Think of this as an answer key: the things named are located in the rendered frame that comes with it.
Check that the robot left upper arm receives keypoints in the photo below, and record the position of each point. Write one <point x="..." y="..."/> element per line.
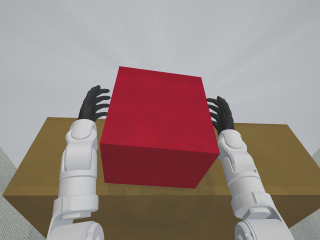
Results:
<point x="89" y="230"/>

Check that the left robot hand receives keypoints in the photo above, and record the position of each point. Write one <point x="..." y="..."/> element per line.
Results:
<point x="89" y="108"/>

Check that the right robot hand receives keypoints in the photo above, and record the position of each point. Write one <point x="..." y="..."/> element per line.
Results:
<point x="223" y="117"/>

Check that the robot right forearm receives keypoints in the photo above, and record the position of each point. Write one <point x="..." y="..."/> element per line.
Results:
<point x="249" y="199"/>

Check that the robot right upper arm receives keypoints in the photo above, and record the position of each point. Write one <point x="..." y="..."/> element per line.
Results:
<point x="261" y="229"/>

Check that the robot left forearm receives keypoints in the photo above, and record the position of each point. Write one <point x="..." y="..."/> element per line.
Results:
<point x="78" y="173"/>

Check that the carton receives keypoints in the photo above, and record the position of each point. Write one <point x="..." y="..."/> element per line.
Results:
<point x="158" y="130"/>

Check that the pedestal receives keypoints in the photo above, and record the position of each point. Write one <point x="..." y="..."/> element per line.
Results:
<point x="143" y="212"/>

